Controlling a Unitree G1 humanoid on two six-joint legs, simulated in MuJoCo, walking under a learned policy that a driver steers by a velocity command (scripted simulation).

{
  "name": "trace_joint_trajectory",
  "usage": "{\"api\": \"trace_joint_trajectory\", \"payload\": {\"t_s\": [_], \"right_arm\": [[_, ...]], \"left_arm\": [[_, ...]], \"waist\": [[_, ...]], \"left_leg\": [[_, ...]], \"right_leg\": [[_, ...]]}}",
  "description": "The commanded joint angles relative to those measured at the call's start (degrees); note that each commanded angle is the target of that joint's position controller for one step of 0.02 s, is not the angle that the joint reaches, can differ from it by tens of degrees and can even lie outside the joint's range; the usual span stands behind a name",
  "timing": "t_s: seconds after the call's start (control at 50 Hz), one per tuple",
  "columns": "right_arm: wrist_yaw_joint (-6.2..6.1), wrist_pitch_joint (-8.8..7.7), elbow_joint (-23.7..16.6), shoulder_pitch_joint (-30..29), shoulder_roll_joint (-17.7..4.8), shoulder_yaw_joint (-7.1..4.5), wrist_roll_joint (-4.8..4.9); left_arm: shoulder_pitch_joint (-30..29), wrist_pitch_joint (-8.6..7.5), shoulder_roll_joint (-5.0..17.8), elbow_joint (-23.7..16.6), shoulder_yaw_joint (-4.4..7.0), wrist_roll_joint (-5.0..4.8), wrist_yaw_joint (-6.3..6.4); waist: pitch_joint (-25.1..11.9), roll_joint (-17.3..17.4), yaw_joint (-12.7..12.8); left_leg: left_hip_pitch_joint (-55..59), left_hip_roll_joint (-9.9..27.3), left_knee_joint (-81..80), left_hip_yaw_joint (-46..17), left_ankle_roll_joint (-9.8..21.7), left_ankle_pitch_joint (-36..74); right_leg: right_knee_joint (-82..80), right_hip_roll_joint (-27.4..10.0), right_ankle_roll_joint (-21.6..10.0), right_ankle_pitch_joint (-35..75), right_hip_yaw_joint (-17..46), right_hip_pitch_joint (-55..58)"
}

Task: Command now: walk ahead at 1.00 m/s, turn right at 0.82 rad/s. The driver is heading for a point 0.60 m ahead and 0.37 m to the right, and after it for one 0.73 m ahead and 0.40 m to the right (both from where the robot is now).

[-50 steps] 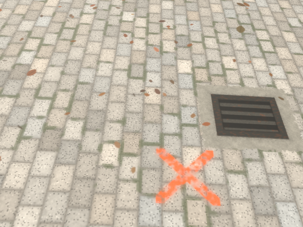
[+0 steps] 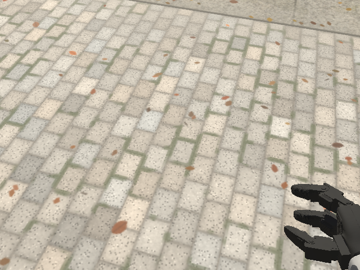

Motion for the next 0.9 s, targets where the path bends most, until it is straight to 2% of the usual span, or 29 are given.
{"api": "trace_joint_trajectory", "payload": {"t_s": [0.02,0.04,0.06,0.08,0.1,0.14,0.22,0.28,0.3,0.34,0.38,0.4,0.42,0.44,0.46,0.48,0.5,0.52,0.54,0.58,0.66,0.68,0.72,0.78,0.82,0.84,0.86,0.88,0.9], "right_arm": [[-0.12,1.81,4.3,30.4,-15.9,-6.61,0.16],[-0.43,2.23,4.1,27.0,-11.5,-5.86,0.42],[-0.6,2.67,5.0,24.6,-9.7,-5.34,-0.29],[-0.56,2.94,6.0,23.0,-8.0,-4.88,-1.35],[-0.69,2.83,6.9,21.0,-6.6,-4.48,-2.26],[-0.36,2.53,8.6,18.8,-4.1,-4.17,-1.11],[-0.66,1.69,9.2,14.5,-8.2,-5.21,-0.35],[-0.95,1.54,10.3,17.3,-12.0,-5.94,-0.31],[-0.85,1.65,10.8,18.8,-13.4,-6.1,-0.32],[-0.93,2.39,11.2,21.6,-16.7,-6.6,-0.65],[-1.36,3.89,10.6,21.7,-20.0,-7.32,-0.57],[-1.43,4.15,9.2,19.7,-20.1,-7.34,-0.43],[-1.33,3.45,9.2,19.9,-15.7,-6.04,-0.35],[-0.43,1.42,5.6,27.7,-5.5,-2.72,-1.43],[0.25,-1.13,2.8,24.2,-11.0,-2.68,0.61],[0.14,-1.95,0.9,15.6,-14.0,-3.26,2.21],[-0.29,-2.14,0.6,13.9,-12.5,-2.88,1.93],[-0.72,-1.68,1.9,14.9,-11.4,-2.67,0.4],[-0.64,-0.71,3.0,17.7,-11.5,-2.98,-0.32],[-0.57,1.08,3.4,17.8,-11.3,-3.27,-0.77],[-0.11,1.17,-1.4,5.1,-5.9,-1.56,-2.29],[0.22,0.98,-2.3,3.0,-5.1,-1.4,-1.88],[0.42,0.83,-3.1,1.6,-7.0,-2.47,0.05],[0.35,0.65,-3.6,1.3,-10.2,-3.89,1.73],[0.09,0.5,-1.1,12.8,-13.4,-6.23,1.76],[-0.26,0.78,0.6,24.2,-14.4,-6.85,0.81],[-0.1,0.93,1.3,28.0,-19.0,-7.05,-2.33],[1.3,1.4,3.0,29.7,-18.6,-7.26,-2.05],[1.17,1.93,1.4,26.1,-12.5,-5.98,-1.64]], "left_arm": [[0.8,-1.14,1.1,-8.3,-2.01,-2.73,0.65],[-6.6,-0.9,4.8,-8.7,-1.11,-2.14,1.07],[-11.2,-0.7,5.8,-9.3,-0.79,-0.79,1.05],[-15.1,-0.53,5.5,-10.3,-0.59,0.55,0.65],[-15.5,0.09,4.3,-11.3,-0.45,0.31,-0.04],[-17.1,1.74,1.8,-12.8,-0.94,-0.65,-0.81],[-21.0,2.08,2.0,-15.8,-1.85,0.46,-2.22],[-27.9,1.32,3.8,-16.9,-1.77,0.9,-3.7],[-29.8,1.03,3.9,-17.4,-1.77,0.8,-4.14],[-30.5,0.77,7.0,-18.0,-0.62,0.47,-4.67],[-20.7,1.28,11.5,-16.4,1.61,-0.39,-4.59],[-7.4,2.0,15.3,-12.8,3.77,-0.36,-4.09],[1.7,2.91,17.4,-9.1,4.94,-1.03,-2.91],[-5.2,2.55,21.5,-11.6,4.51,-0.04,-2.36],[-5.3,1.31,18.5,-14.6,3.95,1.29,-2.29],[-5.6,0.21,15.8,-14.1,3.58,1.72,-2.18],[-8.5,-0.92,15.2,-13.6,3.28,1.99,-2.42],[-12.5,-1.65,13.9,-13.9,2.86,2.32,-2.4],[-15.6,-1.92,12.7,-14.5,2.38,3.04,-2.09],[-17.4,-1.8,9.9,-13.7,1.5,2.22,-1.47],[-16.3,-1.38,10.5,-11.4,1.8,0.85,0.62],[-15.0,-1.16,11.3,-10.7,2.22,0.61,0.83],[-12.6,-1.11,11.7,-9.2,2.64,-0.04,1.08],[-11.0,-0.56,10.4,-7.8,2.74,-0.6,1.45],[-11.5,0.46,10.3,-7.3,2.77,0.79,1.07],[-12.4,0.86,7.9,-8.3,1.75,2.26,0.56],[-1.1,0.9,-1.2,-9.5,-0.42,1.54,0.36],[1.9,0.61,2.2,-10.0,-1.26,-0.71,0.43],[-4.5,1.04,6.8,-9.5,-0.47,-0.82,0.72]], "waist": [[-23.0,24.6,-14.4],[-12.4,17.0,-15.8],[-6.3,8.6,-14.9],[-2.0,4.8,-13.7],[0.0,7.2,-11.1],[2.1,7.8,-9.0],[5.8,4.2,-6.2],[7.8,-0.5,-8.8],[8.2,-0.6,-9.1],[5.3,3.0,-7.7],[-1.6,8.1,-0.6],[-8.0,7.9,6.1],[-9.1,0.2,8.6],[-12.3,-20.4,-3.5],[-24.1,-13.6,-0.2],[-14.3,-4.1,1.0],[-6.5,4.3,-2.9],[-3.5,7.3,-6.2],[-1.6,6.0,-9.1],[2.4,3.3,-10.8],[6.8,1.7,-6.6],[5.7,1.3,-5.0],[3.8,-1.0,-3.7],[3.7,-3.7,-4.2],[-2.3,-4.9,-10.5],[-10.9,-5.0,-16.2],[-21.3,16.6,-9.4],[-26.0,31.0,-8.8],[-18.3,20.2,-11.1]], "left_leg": [[59.2,25.7,-16.1,-49.7,14.6,-43.7],[51.5,22.8,-17.0,-39.6,12.2,-37.4],[43.8,21.0,-16.3,-29.4,11.1,-24.5],[36.2,18.4,-17.1,-21.6,10.6,-14.9],[30.9,17.1,-18.1,-16.3,10.5,-10.2],[26.3,16.1,-20.3,-8.1,9.9,-4.9],[20.6,15.4,-25.4,5.0,9.5,4.6],[21.8,12.2,-28.0,14.4,6.9,9.4],[23.2,12.2,-27.5,16.2,6.2,15.6],[29.1,12.4,-20.8,18.5,5.1,45.0],[31.5,14.1,-3.2,19.0,4.9,70.0],[24.0,14.0,12.6,17.9,4.9,71.0],[8.2,7.6,35.0,17.4,2.3,30.8],[-13.2,-3.3,59.4,10.9,0.1,-25.1],[-20.1,-2.8,61.0,-2.3,2.1,-22.0],[-22.2,-0.2,55.2,-2.3,3.6,-16.7],[-19.9,1.7,48.4,-2.2,3.7,-13.4],[-14.9,3.7,43.7,-2.8,3.0,-11.9],[-10.4,4.8,40.6,-3.7,2.0,-10.9],[-7.3,5.8,33.1,-2.8,-0.2,-11.2],[2.9,2.5,9.6,3.0,-3.1,9.0],[8.0,1.0,5.1,4.0,-3.2,14.5],[12.5,0.1,0.3,1.4,-3.7,18.7],[9.7,1.2,-4.6,-1.9,-3.2,12.3],[18.3,0.9,-3.6,0.6,-0.8,4.7],[32.4,4.1,0.5,0.5,1.2,2.9],[52.2,19.1,-3.1,-25.3,10.1,-0.5],[56.0,25.9,-12.3,-48.6,15.2,-11.6],[50.3,22.6,-13.7,-41.5,13.8,-12.4]], "right_leg": [[42.7,-3.9,0.8,3.4,-6.9,-49.2],[44.6,-5.8,0.7,8.0,-9.3,-53.0],[43.1,-8.4,0.6,11.4,-10.8,-52.1],[40.3,-10.0,0.3,13.0,-11.2,-49.7],[38.3,-11.9,0.2,13.9,-10.5,-47.0],[35.8,-14.3,0.0,12.6,-10.9,-46.6],[25.3,-15.2,1.0,24.1,-12.3,-46.3],[11.0,-11.8,-0.5,35.9,-18.7,-40.3],[7.1,-10.3,-1.4,37.0,-20.7,-37.8],[4.2,-4.8,-3.3,34.2,-25.8,-31.4],[5.6,-0.1,-5.9,26.4,-28.1,-19.2],[5.0,1.0,-8.4,25.5,-26.3,-1.6],[1.0,-2.1,-11.0,27.5,-18.4,16.0],[-5.9,-13.1,-20.8,18.2,11.5,27.1],[-20.2,-20.1,-25.7,-7.6,34.1,30.9],[-26.1,-19.3,-21.1,-10.9,33.9,22.3],[-27.0,-18.0,-19.1,-5.1,30.2,11.0],[-25.9,-15.6,-18.2,2.7,24.7,1.8],[-25.8,-12.6,-18.0,7.3,19.7,-5.6],[-27.3,-9.5,-17.8,12.2,12.9,-14.6],[-27.1,-2.2,-13.6,19.2,1.1,-29.2],[-27.2,-1.9,-12.0,17.0,0.7,-31.3],[-25.5,-3.2,-10.1,11.6,4.1,-28.7],[-19.1,-5.7,-8.3,12.1,9.0,-16.0],[-6.0,-5.5,-5.4,29.3,7.5,-9.8],[9.8,-3.3,-2.5,34.9,4.2,-13.4],[32.8,4.2,1.1,4.3,-1.9,-29.7],[44.9,2.4,2.8,-2.2,-4.7,-40.8],[47.4,-1.2,3.6,1.8,-5.2,-43.9]]}}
